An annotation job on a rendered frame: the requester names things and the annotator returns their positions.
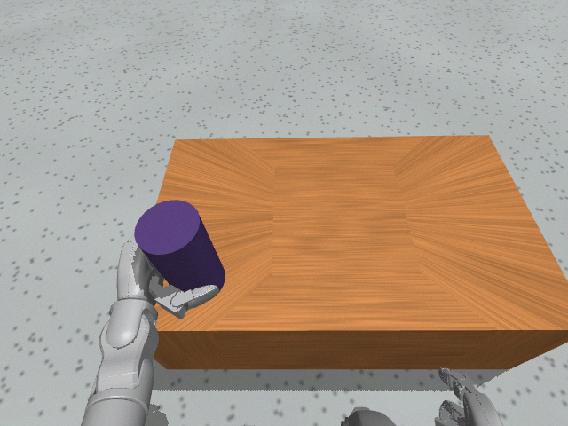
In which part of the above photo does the left robot arm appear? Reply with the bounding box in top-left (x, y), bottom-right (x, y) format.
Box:
top-left (81, 298), bottom-right (159, 426)

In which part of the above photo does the left robot hand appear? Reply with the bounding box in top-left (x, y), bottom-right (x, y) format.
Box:
top-left (117, 233), bottom-right (219, 319)

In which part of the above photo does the right robot hand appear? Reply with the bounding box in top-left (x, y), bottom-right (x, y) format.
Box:
top-left (434, 367), bottom-right (503, 426)

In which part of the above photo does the can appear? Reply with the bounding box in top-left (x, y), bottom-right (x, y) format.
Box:
top-left (134, 200), bottom-right (225, 300)

